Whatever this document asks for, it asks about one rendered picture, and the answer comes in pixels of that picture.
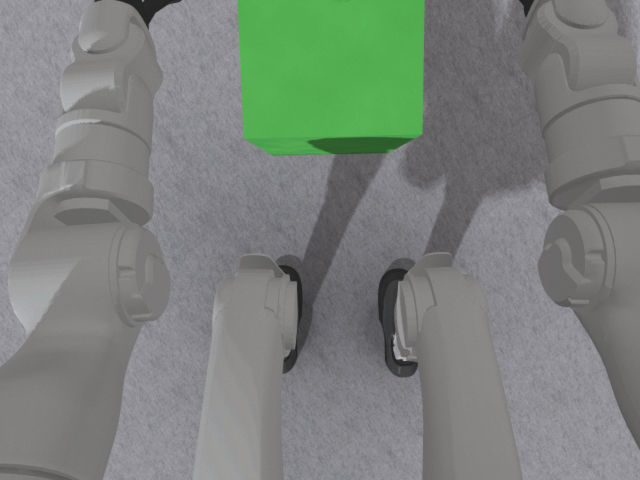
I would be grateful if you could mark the left robot hand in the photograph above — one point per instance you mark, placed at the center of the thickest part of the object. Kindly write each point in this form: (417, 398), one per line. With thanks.
(148, 8)

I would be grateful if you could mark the robot right forearm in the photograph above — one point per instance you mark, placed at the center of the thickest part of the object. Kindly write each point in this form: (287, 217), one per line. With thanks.
(586, 92)

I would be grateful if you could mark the robot left forearm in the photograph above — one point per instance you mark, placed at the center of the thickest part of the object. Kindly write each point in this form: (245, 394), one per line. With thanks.
(100, 167)

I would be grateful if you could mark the robot left upper arm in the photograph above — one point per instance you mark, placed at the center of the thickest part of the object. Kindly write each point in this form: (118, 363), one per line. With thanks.
(82, 293)

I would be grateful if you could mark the robot right upper arm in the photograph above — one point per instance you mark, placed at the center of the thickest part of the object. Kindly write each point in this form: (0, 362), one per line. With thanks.
(591, 263)

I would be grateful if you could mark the robot right thigh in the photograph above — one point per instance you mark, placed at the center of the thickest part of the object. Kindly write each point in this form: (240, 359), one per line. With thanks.
(467, 430)

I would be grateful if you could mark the right robot shin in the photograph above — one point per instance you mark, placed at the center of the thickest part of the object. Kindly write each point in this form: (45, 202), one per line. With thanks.
(433, 260)

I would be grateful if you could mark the carton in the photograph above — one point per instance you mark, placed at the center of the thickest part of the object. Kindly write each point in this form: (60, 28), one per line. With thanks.
(331, 76)

